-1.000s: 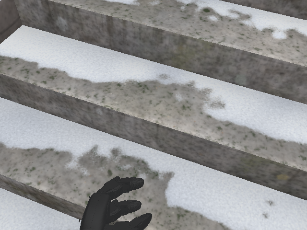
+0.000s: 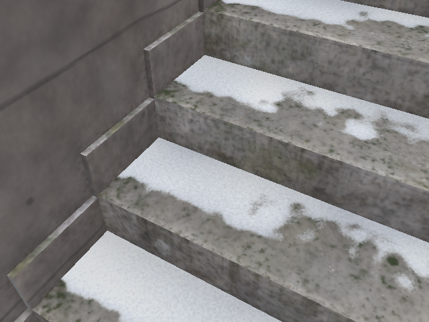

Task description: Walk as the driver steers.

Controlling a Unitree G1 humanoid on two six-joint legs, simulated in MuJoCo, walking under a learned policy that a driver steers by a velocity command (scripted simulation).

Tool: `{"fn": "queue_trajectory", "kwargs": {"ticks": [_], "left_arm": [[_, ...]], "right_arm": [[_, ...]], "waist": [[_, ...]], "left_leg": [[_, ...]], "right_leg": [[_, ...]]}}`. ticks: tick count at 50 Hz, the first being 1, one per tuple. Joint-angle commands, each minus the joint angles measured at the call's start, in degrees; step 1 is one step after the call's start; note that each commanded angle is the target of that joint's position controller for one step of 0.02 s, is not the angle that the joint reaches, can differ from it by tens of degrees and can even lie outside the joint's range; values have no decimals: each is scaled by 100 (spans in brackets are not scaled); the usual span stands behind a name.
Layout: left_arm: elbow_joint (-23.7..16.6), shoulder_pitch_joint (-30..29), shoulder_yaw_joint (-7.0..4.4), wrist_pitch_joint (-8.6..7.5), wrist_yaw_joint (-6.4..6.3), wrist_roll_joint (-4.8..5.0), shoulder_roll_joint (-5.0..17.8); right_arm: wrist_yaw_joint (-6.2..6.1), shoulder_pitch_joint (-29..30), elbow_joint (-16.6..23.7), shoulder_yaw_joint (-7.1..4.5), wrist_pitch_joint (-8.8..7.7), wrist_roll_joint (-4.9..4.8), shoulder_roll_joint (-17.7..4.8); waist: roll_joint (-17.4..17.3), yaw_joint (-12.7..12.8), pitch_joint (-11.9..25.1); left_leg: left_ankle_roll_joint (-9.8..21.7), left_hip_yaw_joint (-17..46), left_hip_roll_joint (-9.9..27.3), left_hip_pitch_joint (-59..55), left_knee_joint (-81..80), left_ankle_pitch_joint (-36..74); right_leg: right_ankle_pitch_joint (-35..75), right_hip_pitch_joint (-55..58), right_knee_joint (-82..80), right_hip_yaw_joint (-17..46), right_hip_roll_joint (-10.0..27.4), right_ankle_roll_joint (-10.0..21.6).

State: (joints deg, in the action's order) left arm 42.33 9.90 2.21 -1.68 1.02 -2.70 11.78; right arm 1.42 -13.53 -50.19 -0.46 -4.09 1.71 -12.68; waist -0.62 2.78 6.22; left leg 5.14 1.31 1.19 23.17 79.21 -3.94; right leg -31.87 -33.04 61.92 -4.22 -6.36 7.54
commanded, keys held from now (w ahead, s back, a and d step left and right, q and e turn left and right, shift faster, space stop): w+e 1.00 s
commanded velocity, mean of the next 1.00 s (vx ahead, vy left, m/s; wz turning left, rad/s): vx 0.50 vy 0.00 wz -0.57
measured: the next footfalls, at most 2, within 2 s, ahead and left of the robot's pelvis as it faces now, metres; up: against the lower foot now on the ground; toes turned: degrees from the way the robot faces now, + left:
left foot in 0.36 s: +0.43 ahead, +0.10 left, +0.16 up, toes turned -11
right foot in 0.92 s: +0.57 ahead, -0.28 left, +0.32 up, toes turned -41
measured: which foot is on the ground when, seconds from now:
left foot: up 0.00-0.34, down 0.36-0.94, up 0.96-1.00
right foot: down 0.00-0.36, up 0.38-0.90, down 0.92-1.00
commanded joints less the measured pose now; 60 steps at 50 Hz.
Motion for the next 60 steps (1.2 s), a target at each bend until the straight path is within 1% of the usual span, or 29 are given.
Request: {"fn": "queue_trajectory", "kwargs": {"ticks": [1,4,6,8,10,14,16,18,19,20,21,23,25,29,34,39,40,41,43,45,46,47,48,49,50,51,53,57,60], "left_arm": [[764,1543,-70,-62,144,253,39],[1018,1126,6,-53,220,194,-464],[841,643,-57,-45,184,196,-176],[903,998,-121,-118,8,178,77],[1164,2191,-211,18,-107,190,325],[1129,3050,-377,197,-462,464,278],[970,2565,-388,-76,-368,248,636],[772,1259,-630,-333,-325,252,1456],[469,1350,-576,-490,-160,361,870],[461,1465,-495,-591,70,78,253],[286,1030,-538,-568,256,53,328],[-654,-85,-277,-336,266,182,-259],[-624,480,-52,-216,271,353,-703],[-587,636,78,-28,127,562,-638],[-1002,-638,172,153,-123,273,-781],[-1588,-1814,193,60,50,398,-489],[-1768,-2167,367,28,140,402,-777],[-1869,-2672,358,16,214,400,-696],[-1791,-2402,252,-4,294,364,-616],[-1534,-907,-75,-89,270,444,-103],[-1215,111,-364,-66,260,442,505],[-1041,724,-653,56,162,341,1283],[-895,868,-817,193,-38,262,1849],[-653,1033,-687,138,-72,125,1556],[-281,1242,-579,65,-2,200,1015],[-1,1140,-391,-40,140,247,330],[425,897,-211,-133,236,239,-352],[490,371,-130,-96,217,118,-323],[976,1150,-114,-108,142,32,-35]], "right_arm": [[330,923,1495,178,-465,-69,506],[276,744,1633,539,-426,9,914],[226,1142,1995,571,-349,21,565],[101,1699,2346,666,-315,197,675],[44,1960,2491,703,-313,112,841],[147,4065,3521,939,-411,132,1026],[78,2760,3245,450,-442,-14,327],[-111,-488,2373,-200,-386,-151,-1085],[-113,-1430,1852,-360,-350,270,-1503],[-270,-1460,1652,-379,-230,236,-1570],[-465,-939,1444,-283,-85,-19,-946],[-444,-238,622,77,35,-27,282],[-231,69,101,236,31,150,1008],[-15,403,-96,161,76,211,720],[-115,-784,-338,165,2,122,63],[-398,-1784,-439,-2,46,65,-412],[-488,-1789,-419,-197,66,-66,-920],[-520,-2002,-474,-230,111,-146,-834],[-475,-1604,-524,-209,169,-255,-832],[-476,-1413,-460,-278,214,-150,-1452],[-464,-1118,-143,-312,141,-188,-1534],[-366,-1085,302,-227,-23,-174,-1018],[-170,-520,422,-159,-294,-43,-568],[19,-534,407,-284,-425,-171,-421],[25,-96,674,-272,-378,-270,-280],[-9,451,1085,-164,-396,-180,-18],[63,399,1321,73,-347,-61,458],[115,135,1368,361,-178,-268,582],[5,744,1486,591,-103,-260,1028]], "waist": [[161,-319,-1246],[-49,-794,-1305],[-226,-902,-1303],[243,-632,-691],[572,-101,-143],[543,514,-399],[1584,-384,497],[1965,-2040,2135],[-791,-1851,3416],[-2462,-1563,3295],[-1851,-1372,2047],[-361,-461,-252],[199,286,-683],[-1,627,-1111],[-166,-71,-1145],[-424,-570,-681],[-724,-606,-701],[-482,-840,-944],[-413,-449,-863],[-1499,488,212],[-1677,918,804],[-159,847,1242],[1482,673,1992],[1032,407,2146],[667,280,1338],[444,85,193],[263,-443,-368],[-43,-984,-878],[504,-632,-844]], "left_leg": [[218,571,-479,4094,4770,-964],[103,56,-74,4818,5002,-858],[5,-303,187,4137,3227,-395],[-235,-834,98,3407,2482,383],[-387,-764,227,5088,3199,60],[-515,-1002,376,4324,-339,-1857],[-313,-1796,-555,698,-1003,-2097],[510,761,259,-1769,-2058,-2758],[1224,3669,1587,-3865,-4009,-3873],[1654,6813,2521,-3986,-6299,-4497],[1339,6518,2546,-2836,-6430,-5113],[824,3909,2342,-441,-5876,-4239],[186,1800,1807,544,-5570,-2318],[-123,-771,1166,1195,-5949,-1343],[100,-732,1562,-507,-6186,-731],[128,-663,1906,-2408,-6691,-1064],[326,-851,2169,-2304,-7673,-930],[365,-996,2133,-2433,-7901,-664],[356,-1718,1889,-1745,-7492,3496],[320,-1771,1913,-2729,-5453,9285],[249,-1591,1716,-2332,-4091,9173],[-201,-1360,986,185,-1978,6638],[-540,-263,-440,1311,697,-104],[-392,980,-224,1632,2328,-366],[-167,786,-144,2175,2993,-347],[3,524,-103,2926,3934,-307],[440,560,181,3632,4686,-466],[223,351,239,4362,3905,-174],[133,9,-79,5629,5369,-27]], "right_leg": [[1016,1406,-4110,4305,1530,869],[1808,1004,-3857,2652,1022,217],[2096,-25,-4345,1998,724,-3],[3111,-292,-4533,2056,690,262],[2881,2024,-4355,2746,1121,572],[3413,2657,-5763,2997,1576,597],[8204,1837,-5292,2616,1497,640],[10830,2264,-2285,2428,1473,307],[8067,462,-32,2173,524,243],[2427,-720,2625,2561,-199,-3],[2306,-1587,4424,2506,37,-75],[2312,-2477,6097,1594,318,49],[2396,-2667,6973,1543,553,260],[3197,-3059,5455,1363,737,-36],[3100,-4840,6533,1055,764,-314],[2776,-5368,4631,626,1364,-561],[1516,-4708,3648,175,1666,-468],[1079,-4272,2955,-21,1701,-412],[433,-1687,1561,-1022,1071,-60],[220,-190,713,-1154,129,384],[690,1259,-394,-319,-7,645],[57,3145,-1547,2540,1039,1345],[-713,3677,-4417,5968,2023,1795],[-810,3578,-4850,6050,2295,1202],[-1003,2931,-4575,5385,2108,825],[-470,1991,-4233,4649,1870,681],[1015,1503,-3779,2854,1382,215],[1974,490,-3969,1404,1220,-194],[2234,855,-4224,1451,1371,-114]]}}
Over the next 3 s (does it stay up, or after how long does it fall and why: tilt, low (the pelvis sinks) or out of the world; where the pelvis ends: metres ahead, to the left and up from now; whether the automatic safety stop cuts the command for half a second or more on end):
stays up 1.48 -0.66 0.88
